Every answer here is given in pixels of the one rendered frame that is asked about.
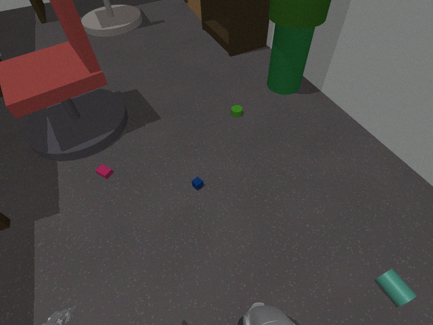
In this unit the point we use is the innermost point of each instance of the potted plant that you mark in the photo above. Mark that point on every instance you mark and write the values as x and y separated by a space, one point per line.
295 22

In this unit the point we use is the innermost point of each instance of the office chair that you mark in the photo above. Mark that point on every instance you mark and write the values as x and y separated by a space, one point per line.
111 20
72 118

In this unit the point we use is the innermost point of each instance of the left robot hand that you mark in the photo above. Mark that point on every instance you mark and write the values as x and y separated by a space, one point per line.
61 317

